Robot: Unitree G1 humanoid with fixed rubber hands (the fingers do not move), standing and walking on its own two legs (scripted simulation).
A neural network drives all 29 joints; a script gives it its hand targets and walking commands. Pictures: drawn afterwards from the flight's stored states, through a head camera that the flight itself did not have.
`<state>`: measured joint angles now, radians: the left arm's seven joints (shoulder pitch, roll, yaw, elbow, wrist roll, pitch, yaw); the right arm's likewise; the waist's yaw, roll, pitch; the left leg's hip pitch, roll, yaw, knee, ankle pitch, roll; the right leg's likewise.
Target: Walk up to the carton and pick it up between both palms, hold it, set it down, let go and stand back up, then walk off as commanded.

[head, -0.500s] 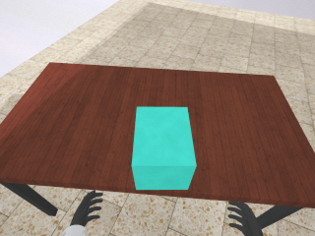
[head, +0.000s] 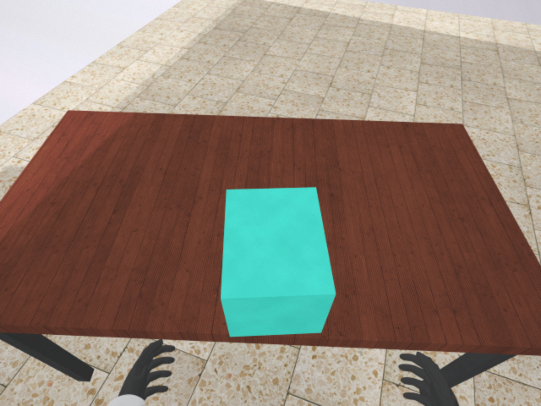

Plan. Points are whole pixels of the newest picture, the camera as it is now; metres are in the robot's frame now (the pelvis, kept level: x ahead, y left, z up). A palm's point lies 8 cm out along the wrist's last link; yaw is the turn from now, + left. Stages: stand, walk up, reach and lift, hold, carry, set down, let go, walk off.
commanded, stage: let go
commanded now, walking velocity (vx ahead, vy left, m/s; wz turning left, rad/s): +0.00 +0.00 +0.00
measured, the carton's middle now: (273, 260) +0.38 +0.03 -0.07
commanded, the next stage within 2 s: stand in 0.44 s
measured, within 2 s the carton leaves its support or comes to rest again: neither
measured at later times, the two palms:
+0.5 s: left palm out of the picture +0.14 +0.23 -0.08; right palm out of the picture +0.14 -0.23 -0.08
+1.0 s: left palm out of the picture +0.03 +0.29 -0.11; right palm out of the picture +0.05 -0.29 -0.11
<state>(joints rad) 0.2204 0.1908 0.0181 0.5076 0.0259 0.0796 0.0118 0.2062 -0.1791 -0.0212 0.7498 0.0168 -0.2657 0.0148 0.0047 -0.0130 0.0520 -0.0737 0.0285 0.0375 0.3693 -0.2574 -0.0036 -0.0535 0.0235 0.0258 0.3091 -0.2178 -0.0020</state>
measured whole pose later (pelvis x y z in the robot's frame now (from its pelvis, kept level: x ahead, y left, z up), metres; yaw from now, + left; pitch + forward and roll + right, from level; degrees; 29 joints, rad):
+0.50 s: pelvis -0.02 +0.00 +0.00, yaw +0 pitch -5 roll -1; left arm 0.20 0.20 -0.01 0.51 0.02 0.12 0.02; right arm 0.16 -0.18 -0.04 0.80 -0.01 -0.22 0.02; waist 0.02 -0.01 0.05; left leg -0.06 0.02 0.03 0.38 -0.24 0.00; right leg -0.05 0.02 0.02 0.34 -0.21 0.00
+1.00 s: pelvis -0.03 +0.00 +0.00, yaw +3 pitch -3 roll +0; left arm 0.20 0.35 0.00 0.94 0.02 -0.02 0.00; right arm 0.20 -0.34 -0.01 0.98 -0.02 -0.01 0.00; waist 0.00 0.00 0.02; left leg -0.15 0.00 -0.02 0.42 -0.22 0.00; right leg -0.12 0.00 -0.03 0.39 -0.22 0.00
